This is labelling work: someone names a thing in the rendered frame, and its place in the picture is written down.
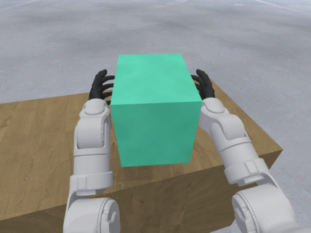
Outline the left robot upper arm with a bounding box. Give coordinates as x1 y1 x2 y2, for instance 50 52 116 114
64 198 121 233

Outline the pedestal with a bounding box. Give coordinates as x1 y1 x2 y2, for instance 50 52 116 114
0 78 283 233

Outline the right robot upper arm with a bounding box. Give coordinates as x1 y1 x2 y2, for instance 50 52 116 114
232 183 311 233

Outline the carton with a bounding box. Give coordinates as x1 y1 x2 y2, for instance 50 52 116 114
110 53 203 167

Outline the left robot forearm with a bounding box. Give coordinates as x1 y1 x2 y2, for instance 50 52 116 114
63 99 113 228

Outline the right robot forearm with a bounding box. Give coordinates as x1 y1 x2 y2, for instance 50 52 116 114
198 98 296 219

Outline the right robot hand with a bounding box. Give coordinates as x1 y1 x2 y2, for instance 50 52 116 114
191 69 215 100

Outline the left robot hand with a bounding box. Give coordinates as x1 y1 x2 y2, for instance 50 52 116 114
88 69 115 105

